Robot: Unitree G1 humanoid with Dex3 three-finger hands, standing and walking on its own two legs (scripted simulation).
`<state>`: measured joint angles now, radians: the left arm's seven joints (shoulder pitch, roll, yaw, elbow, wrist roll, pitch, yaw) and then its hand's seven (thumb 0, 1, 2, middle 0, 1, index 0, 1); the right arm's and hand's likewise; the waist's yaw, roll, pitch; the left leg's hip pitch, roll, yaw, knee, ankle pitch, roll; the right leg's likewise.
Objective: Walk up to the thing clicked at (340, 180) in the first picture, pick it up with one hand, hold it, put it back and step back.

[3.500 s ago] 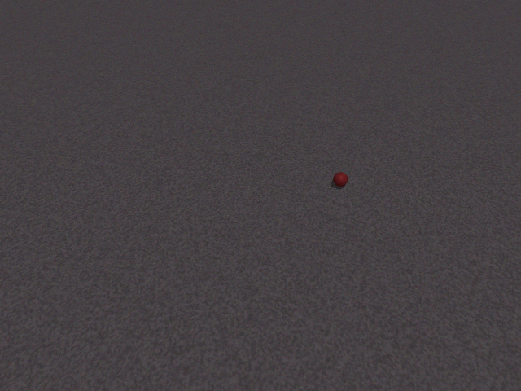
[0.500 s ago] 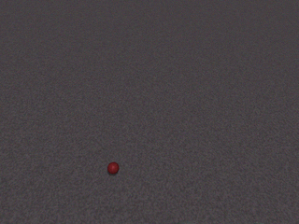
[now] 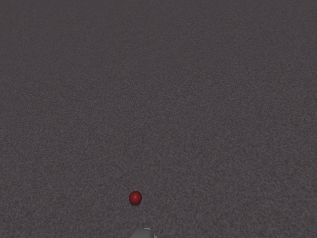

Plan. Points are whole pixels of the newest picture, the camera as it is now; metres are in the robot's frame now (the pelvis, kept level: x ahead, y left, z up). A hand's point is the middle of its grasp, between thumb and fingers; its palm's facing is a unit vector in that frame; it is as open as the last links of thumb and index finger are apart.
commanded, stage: walk up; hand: left
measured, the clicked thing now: (135, 197) +0.46 +0.27 -0.73
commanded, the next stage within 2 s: none
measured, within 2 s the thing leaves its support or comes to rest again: neither
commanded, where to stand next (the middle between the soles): +0.13 +0.04 m, yaw +1 degrees
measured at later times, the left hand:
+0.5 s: hand out of the picture +0.08 +0.30 -0.16, palm faces +0.02 -0.94 -0.34, open 7.4 cm
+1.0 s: hand out of the picture +0.10 +0.29 -0.14, palm faces +0.00 -0.94 -0.34, open 7.4 cm
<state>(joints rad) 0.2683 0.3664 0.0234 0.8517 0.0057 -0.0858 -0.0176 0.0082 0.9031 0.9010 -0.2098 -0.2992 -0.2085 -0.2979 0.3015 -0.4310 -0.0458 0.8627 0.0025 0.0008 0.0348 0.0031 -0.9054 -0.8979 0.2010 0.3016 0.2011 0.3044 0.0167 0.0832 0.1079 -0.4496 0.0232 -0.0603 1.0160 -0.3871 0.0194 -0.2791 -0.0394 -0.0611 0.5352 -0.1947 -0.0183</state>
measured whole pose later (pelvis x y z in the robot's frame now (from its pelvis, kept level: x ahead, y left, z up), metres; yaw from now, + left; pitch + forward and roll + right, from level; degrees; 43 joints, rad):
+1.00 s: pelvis +0.03 +0.03 +0.01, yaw +1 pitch -2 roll -1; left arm 0.11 0.35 0.01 1.17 0.01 -0.03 -0.01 0.01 0.91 0.90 -0.21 -0.30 -0.21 -0.30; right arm 0.10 -0.36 -0.01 1.17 -0.01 0.00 0.02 0.00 -0.90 -0.90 0.20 0.30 0.20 0.30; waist 0.00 0.01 0.05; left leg -0.19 0.03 0.01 0.37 -0.13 -0.01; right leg -0.11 -0.03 -0.02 0.35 -0.20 0.03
